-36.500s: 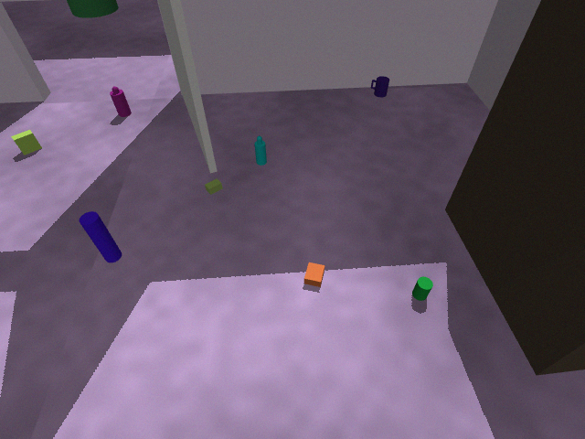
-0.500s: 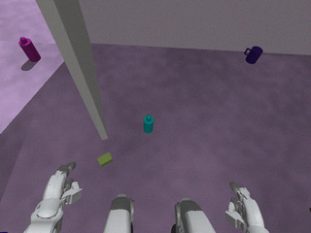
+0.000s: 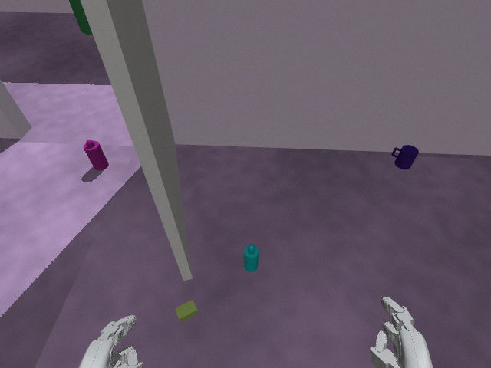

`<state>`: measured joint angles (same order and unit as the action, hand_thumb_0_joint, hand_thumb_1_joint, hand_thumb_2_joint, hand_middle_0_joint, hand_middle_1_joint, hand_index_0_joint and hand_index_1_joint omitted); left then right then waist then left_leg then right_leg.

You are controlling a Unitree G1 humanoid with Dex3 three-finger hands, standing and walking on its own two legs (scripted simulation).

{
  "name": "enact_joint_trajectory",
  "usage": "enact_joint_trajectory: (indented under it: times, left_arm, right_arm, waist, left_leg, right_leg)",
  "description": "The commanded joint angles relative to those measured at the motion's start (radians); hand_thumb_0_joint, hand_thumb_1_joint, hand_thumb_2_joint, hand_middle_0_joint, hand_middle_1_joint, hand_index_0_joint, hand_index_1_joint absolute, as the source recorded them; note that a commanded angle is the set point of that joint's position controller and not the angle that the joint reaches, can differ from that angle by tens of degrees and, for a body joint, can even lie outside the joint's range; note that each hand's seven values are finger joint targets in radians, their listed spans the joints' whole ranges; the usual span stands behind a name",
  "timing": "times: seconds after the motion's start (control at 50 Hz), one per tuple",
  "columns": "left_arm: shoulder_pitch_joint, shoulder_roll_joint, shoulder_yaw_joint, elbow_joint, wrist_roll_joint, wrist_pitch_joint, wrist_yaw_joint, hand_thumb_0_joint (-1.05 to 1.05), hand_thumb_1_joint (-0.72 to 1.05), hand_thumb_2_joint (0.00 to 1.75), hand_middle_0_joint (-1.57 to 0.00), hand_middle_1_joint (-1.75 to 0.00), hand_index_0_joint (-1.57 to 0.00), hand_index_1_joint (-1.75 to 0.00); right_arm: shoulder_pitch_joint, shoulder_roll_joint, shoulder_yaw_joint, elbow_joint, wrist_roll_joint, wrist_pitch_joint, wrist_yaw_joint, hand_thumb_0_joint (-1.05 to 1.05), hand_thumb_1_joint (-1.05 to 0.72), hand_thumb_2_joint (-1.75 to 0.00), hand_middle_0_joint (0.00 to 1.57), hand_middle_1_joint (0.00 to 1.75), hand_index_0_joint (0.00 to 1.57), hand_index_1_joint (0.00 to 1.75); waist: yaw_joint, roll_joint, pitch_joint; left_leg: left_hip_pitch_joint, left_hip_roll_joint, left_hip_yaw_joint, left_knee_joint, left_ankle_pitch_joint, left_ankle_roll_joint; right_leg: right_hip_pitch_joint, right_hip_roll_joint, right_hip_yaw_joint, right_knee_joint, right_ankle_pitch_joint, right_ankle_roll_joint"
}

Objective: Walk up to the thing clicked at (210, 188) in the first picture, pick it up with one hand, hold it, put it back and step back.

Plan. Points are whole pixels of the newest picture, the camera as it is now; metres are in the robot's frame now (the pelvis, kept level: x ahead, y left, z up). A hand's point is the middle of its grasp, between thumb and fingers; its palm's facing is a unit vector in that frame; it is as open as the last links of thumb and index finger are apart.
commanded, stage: home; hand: left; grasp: from above
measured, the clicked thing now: (186, 311) +0.47 +0.24 -0.69
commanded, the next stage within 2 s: stand in 1.84 s
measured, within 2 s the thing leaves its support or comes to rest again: neither
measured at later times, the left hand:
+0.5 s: hand out of the picture +0.16 +0.17 -0.05, palm faces +0.04 -0.98 -0.20, open 7.4 cm
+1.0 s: hand out of the picture +0.16 +0.18 -0.05, palm faces +0.03 -0.98 -0.20, open 7.4 cm
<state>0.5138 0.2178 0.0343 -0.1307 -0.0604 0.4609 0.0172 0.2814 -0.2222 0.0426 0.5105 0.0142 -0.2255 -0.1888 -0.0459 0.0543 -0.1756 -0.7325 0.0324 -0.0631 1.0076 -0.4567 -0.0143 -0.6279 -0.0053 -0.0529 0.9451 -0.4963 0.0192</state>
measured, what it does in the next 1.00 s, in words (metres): stands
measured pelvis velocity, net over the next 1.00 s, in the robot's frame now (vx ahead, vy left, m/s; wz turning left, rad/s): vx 0.00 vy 0.00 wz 0.00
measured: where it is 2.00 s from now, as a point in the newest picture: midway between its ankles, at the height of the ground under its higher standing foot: outside the picture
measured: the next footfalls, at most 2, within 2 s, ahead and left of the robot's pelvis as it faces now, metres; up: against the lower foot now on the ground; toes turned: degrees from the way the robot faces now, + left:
none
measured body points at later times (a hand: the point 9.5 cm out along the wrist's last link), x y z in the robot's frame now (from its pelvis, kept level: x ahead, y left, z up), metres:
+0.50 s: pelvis +0.00 +0.00 +0.00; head +0.01 +0.00 +0.45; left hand +0.16 +0.23 -0.03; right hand +0.15 -0.25 -0.07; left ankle +0.03 +0.12 -0.68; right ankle -0.01 -0.13 -0.68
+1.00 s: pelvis +0.00 +0.00 +0.00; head +0.02 +0.00 +0.45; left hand +0.16 +0.23 -0.03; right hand +0.16 -0.25 -0.06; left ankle +0.03 +0.12 -0.68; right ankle -0.01 -0.13 -0.68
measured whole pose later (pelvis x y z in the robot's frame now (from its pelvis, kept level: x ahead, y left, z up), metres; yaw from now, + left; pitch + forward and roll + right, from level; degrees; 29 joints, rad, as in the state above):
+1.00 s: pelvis +0.00 +0.00 +0.00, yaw +0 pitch +10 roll -3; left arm 0.50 0.23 0.03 -0.12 -0.06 0.45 0.01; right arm 0.28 -0.22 0.04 0.54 0.01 -0.25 -0.18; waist -0.04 0.05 -0.16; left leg -0.72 0.03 -0.06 1.01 -0.46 -0.02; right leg -0.62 0.00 -0.05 0.95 -0.50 0.02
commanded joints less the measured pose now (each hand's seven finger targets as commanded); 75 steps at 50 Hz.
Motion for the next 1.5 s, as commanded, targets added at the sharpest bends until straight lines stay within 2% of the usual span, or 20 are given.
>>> enact_joint_trajectory:
  times: [0.0,0.06,0.3,0.48,0.54,0.64,0.68,0.7,0.82,0.86,0.9,0.92,0.94,0.98,1.12,1.24,1.26,1.32,1.4,1.48]
  left_arm:
    - [-0.056,0.101,0.062,-0.193,0.012,-0.054,0.000,0.00,0.90,0.90,-0.20,-0.30,-0.20,-0.30]
    - [-0.043,0.107,0.064,-0.189,0.015,-0.058,0.000,0.00,0.90,0.90,-0.20,-0.30,-0.20,-0.30]
    - [-0.025,0.104,0.064,-0.175,0.014,-0.061,0.008,0.00,0.90,0.90,-0.20,-0.30,-0.20,-0.30]
    - [-0.024,0.103,0.063,-0.168,0.011,-0.066,0.005,0.00,0.90,0.90,-0.20,-0.30,-0.20,-0.30]
    - [-0.036,0.108,0.069,-0.176,0.009,-0.066,0.003,0.00,0.90,0.90,-0.20,-0.30,-0.20,-0.30]
    - [-0.037,0.117,0.073,-0.195,0.010,-0.067,0.004,0.00,0.90,0.90,-0.20,-0.30,-0.20,-0.30]
    - [-0.022,0.095,0.046,-0.163,0.013,-0.062,0.004,0.00,0.90,0.90,-0.20,-0.30,-0.20,-0.30]
    - [-0.031,0.111,0.063,-0.178,0.013,-0.063,0.005,0.00,0.90,0.90,-0.20,-0.30,-0.20,-0.30]
    - [-0.046,0.103,0.052,-0.178,0.013,-0.061,0.003,0.00,0.90,0.90,-0.20,-0.30,-0.20,-0.30]
    - [-0.039,0.113,0.063,-0.182,0.013,-0.063,0.006,0.00,0.90,0.90,-0.20,-0.30,-0.20,-0.30]
    - [-0.031,0.119,0.069,-0.182,0.011,-0.064,0.005,0.00,0.90,0.90,-0.20,-0.30,-0.20,-0.30]
    - [-0.037,0.095,0.040,-0.176,0.012,-0.062,0.004,0.00,0.90,0.90,-0.20,-0.30,-0.20,-0.30]
    - [-0.033,0.115,0.070,-0.184,0.007,-0.062,0.005,0.00,0.90,0.90,-0.20,-0.30,-0.20,-0.30]
    - [-0.034,0.103,0.052,-0.186,0.011,-0.064,0.005,0.00,0.90,0.90,-0.20,-0.30,-0.20,-0.30]
    - [-0.030,0.118,0.069,-0.191,0.011,-0.067,0.007,0.00,0.90,0.90,-0.20,-0.30,-0.20,-0.30]
    - [-0.019,0.094,0.043,-0.183,0.012,-0.068,0.008,0.00,0.90,0.90,-0.20,-0.30,-0.20,-0.30]
    - [-0.016,0.112,0.066,-0.189,0.010,-0.067,0.009,0.00,0.90,0.90,-0.20,-0.30,-0.20,-0.30]
    - [-0.030,0.099,0.046,-0.185,0.009,-0.068,0.006,0.00,0.90,0.90,-0.20,-0.30,-0.20,-0.30]
    - [-0.029,0.118,0.067,-0.187,0.011,-0.067,0.009,0.00,0.90,0.90,-0.20,-0.30,-0.20,-0.30]
    - [-0.040,0.098,0.046,-0.193,0.011,-0.067,0.007,0.00,0.90,0.90,-0.20,-0.30,-0.20,-0.30]
  right_arm:
    - [-0.055,-0.120,-0.061,-0.141,-0.010,-0.074,-0.013,0.00,-0.90,-0.90,0.20,0.30,0.20,0.30]
    - [-0.059,-0.121,-0.062,-0.138,-0.012,-0.079,-0.011,0.00,-0.90,-0.90,0.20,0.30,0.20,0.30]
    - [-0.066,-0.118,-0.058,-0.129,-0.012,-0.083,-0.012,0.00,-0.90,-0.90,0.20,0.30,0.20,0.30]
    - [-0.058,-0.122,-0.062,-0.126,-0.013,-0.084,-0.013,0.00,-0.90,-0.90,0.20,0.30,0.20,0.30]
    - [-0.062,-0.122,-0.063,-0.127,-0.013,-0.086,-0.013,0.00,-0.90,-0.90,0.20,0.30,0.20,0.30]
    - [-0.060,-0.122,-0.065,-0.126,-0.012,-0.085,-0.014,0.00,-0.90,-0.90,0.20,0.30,0.20,0.30]
    - [-0.064,-0.122,-0.061,-0.127,-0.011,-0.083,-0.011,0.00,-0.90,-0.90,0.20,0.30,0.20,0.30]
    - [-0.062,-0.125,-0.065,-0.128,-0.012,-0.084,-0.011,0.00,-0.90,-0.90,0.20,0.30,0.20,0.30]
    - [-0.064,-0.119,-0.060,-0.127,-0.011,-0.083,-0.011,0.00,-0.90,-0.90,0.20,0.30,0.20,0.30]
    - [-0.061,-0.124,-0.064,-0.127,-0.012,-0.084,-0.012,0.00,-0.90,-0.90,0.20,0.30,0.20,0.30]
    - [-0.056,-0.127,-0.067,-0.127,-0.013,-0.081,-0.011,0.00,-0.90,-0.90,0.20,0.30,0.20,0.30]
    - [-0.066,-0.117,-0.060,-0.132,-0.012,-0.081,-0.011,0.00,-0.90,-0.90,0.20,0.30,0.20,0.30]
    - [-0.050,-0.128,-0.069,-0.128,-0.013,-0.082,-0.012,0.00,-0.90,-0.90,0.20,0.30,0.20,0.30]
    - [-0.062,-0.119,-0.062,-0.134,-0.011,-0.081,-0.011,0.00,-0.90,-0.90,0.20,0.30,0.20,0.30]
    - [-0.055,-0.124,-0.065,-0.129,-0.012,-0.076,-0.012,0.00,-0.90,-0.90,0.20,0.30,0.20,0.30]
    - [-0.062,-0.118,-0.063,-0.134,-0.011,-0.070,-0.008,0.00,-0.90,-0.90,0.20,0.30,0.20,0.30]
    - [-0.049,-0.127,-0.071,-0.132,-0.013,-0.072,-0.009,0.00,-0.90,-0.90,0.20,0.30,0.20,0.30]
    - [-0.052,-0.123,-0.066,-0.131,-0.012,-0.069,-0.007,0.00,-0.90,-0.90,0.20,0.30,0.20,0.30]
    - [-0.055,-0.125,-0.068,-0.134,-0.011,-0.068,-0.007,0.00,-0.90,-0.90,0.20,0.30,0.20,0.30]
    - [-0.065,-0.119,-0.065,-0.144,-0.011,-0.068,-0.006,0.00,-0.90,-0.90,0.20,0.30,0.20,0.30]
  waist:
    - [-0.005,-0.013,-0.044]
    - [-0.004,-0.004,-0.062]
    - [0.012,-0.006,-0.053]
    - [0.005,-0.032,-0.070]
    - [0.004,-0.020,-0.050]
    - [0.008,-0.011,-0.067]
    - [0.003,-0.019,-0.033]
    - [0.007,-0.004,-0.047]
    - [0.000,0.002,-0.049]
    - [0.010,-0.005,-0.039]
    - [0.005,0.001,-0.066]
    - [0.003,-0.015,-0.039]
    - [0.001,-0.010,-0.064]
    - [0.004,-0.009,-0.061]
    - [0.006,0.000,-0.074]
    - [0.008,-0.003,-0.058]
    - [0.004,-0.003,-0.087]
    - [-0.001,0.002,-0.071]
    - [0.008,-0.008,-0.051]
    - [0.003,-0.006,-0.041]
  left_leg:
    - [0.147,-0.030,0.029,-0.164,0.129,0.029]
    - [0.163,-0.028,0.026,-0.156,0.171,0.027]
    - [0.150,-0.025,0.018,-0.167,0.158,0.024]
    - [0.156,-0.028,0.032,-0.145,0.190,0.028]
    - [0.148,-0.027,0.032,-0.156,0.143,0.028]
    - [0.155,-0.026,0.032,-0.154,0.165,0.027]
    - [0.147,-0.025,0.029,-0.162,0.149,0.027]
    - [0.152,-0.024,0.028,-0.165,0.146,0.026]
    - [0.154,-0.021,0.019,-0.167,0.149,0.025]
    - [0.148,-0.021,0.024,-0.169,0.142,0.025]
    - [0.159,-0.022,0.020,-0.166,0.158,0.024]
    - [0.144,-0.023,0.024,-0.163,0.150,0.025]
    - [0.159,-0.023,0.026,-0.156,0.164,0.027]
    - [0.154,-0.026,0.030,-0.151,0.172,0.026]
    - [0.164,-0.022,0.023,-0.155,0.180,0.026]
    - [0.158,-0.018,0.018,-0.156,0.214,0.021]
    - [0.178,-0.016,0.015,-0.155,0.227,0.022]
    - [0.176,-0.016,0.019,-0.148,0.245,0.022]
    - [0.154,-0.019,0.023,-0.152,0.201,0.024]
    - [0.148,-0.019,0.019,-0.161,0.169,0.023]
  right_leg:
    - [-0.017,0.026,-0.014,-0.172,0.151,-0.013]
    - [-0.006,0.027,-0.014,-0.160,0.188,-0.013]
    - [0.000,0.030,-0.017,-0.157,0.172,-0.017]
    - [0.011,0.027,-0.007,-0.164,0.210,-0.010]
    - [0.001,0.027,-0.009,-0.171,0.166,-0.010]
    - [0.009,0.028,-0.007,-0.164,0.184,-0.012]
    - [-0.007,0.029,-0.012,-0.165,0.170,-0.013]
    - [-0.005,0.030,-0.011,-0.161,0.163,-0.016]
    - [-0.009,0.031,-0.014,-0.160,0.166,-0.015]
    - [-0.008,0.030,-0.013,-0.159,0.156,-0.016]
    - [0.002,0.031,-0.012,-0.155,0.172,-0.016]
    - [-0.007,0.030,-0.015,-0.161,0.165,-0.014]
    - [0.003,0.028,-0.010,-0.159,0.180,-0.014]
    - [0.005,0.027,-0.007,-0.162,0.188,-0.013]
    - [0.005,0.029,-0.011,-0.154,0.195,-0.014]
    - [0.007,0.033,-0.020,-0.143,0.217,-0.018]
    - [0.016,0.033,-0.018,-0.136,0.229,-0.018]
    - [0.010,0.032,-0.016,-0.141,0.247,-0.016]
    - [0.005,0.030,-0.013,-0.148,0.212,-0.015]
    - [-0.005,0.031,-0.016,-0.153,0.184,-0.016]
